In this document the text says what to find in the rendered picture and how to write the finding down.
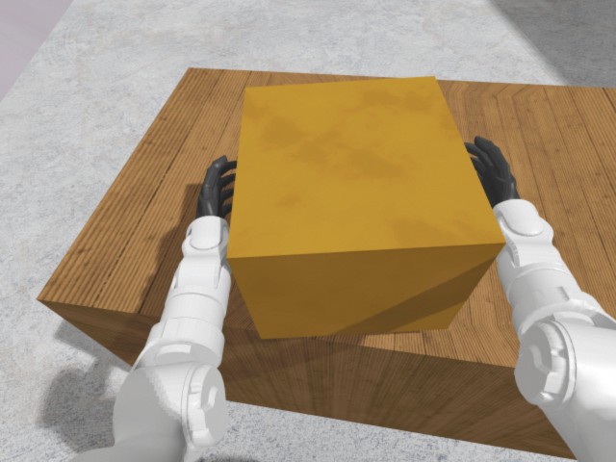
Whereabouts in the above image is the carton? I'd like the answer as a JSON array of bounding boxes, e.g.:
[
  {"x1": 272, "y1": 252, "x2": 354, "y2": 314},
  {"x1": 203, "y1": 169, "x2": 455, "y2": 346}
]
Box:
[{"x1": 226, "y1": 76, "x2": 506, "y2": 339}]

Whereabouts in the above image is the robot right forearm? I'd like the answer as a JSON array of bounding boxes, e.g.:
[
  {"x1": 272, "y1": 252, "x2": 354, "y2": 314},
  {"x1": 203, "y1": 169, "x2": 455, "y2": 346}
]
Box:
[{"x1": 493, "y1": 199, "x2": 616, "y2": 342}]

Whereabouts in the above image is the robot left forearm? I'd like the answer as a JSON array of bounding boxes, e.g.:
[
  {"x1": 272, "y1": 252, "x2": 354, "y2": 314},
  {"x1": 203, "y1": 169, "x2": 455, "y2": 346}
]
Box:
[{"x1": 113, "y1": 216, "x2": 232, "y2": 440}]

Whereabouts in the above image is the pedestal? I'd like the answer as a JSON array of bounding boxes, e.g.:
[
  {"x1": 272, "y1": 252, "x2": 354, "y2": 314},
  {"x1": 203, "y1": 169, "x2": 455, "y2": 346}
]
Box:
[{"x1": 37, "y1": 67, "x2": 616, "y2": 460}]

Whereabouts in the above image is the right robot upper arm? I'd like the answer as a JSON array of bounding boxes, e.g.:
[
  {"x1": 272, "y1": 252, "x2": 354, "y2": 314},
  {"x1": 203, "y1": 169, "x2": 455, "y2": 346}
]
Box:
[{"x1": 514, "y1": 320, "x2": 616, "y2": 462}]

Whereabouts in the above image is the right robot hand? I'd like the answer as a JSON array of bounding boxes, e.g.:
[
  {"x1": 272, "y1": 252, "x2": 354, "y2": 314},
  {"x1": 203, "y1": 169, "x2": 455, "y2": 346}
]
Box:
[{"x1": 464, "y1": 136, "x2": 521, "y2": 210}]

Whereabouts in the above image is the left robot hand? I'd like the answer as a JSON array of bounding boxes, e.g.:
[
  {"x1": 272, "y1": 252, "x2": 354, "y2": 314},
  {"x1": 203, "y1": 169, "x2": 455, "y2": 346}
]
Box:
[{"x1": 195, "y1": 155, "x2": 237, "y2": 219}]

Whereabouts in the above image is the left robot upper arm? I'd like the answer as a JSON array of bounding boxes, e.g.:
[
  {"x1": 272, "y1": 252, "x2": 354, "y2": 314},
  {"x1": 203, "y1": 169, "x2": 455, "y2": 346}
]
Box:
[{"x1": 68, "y1": 360, "x2": 229, "y2": 462}]

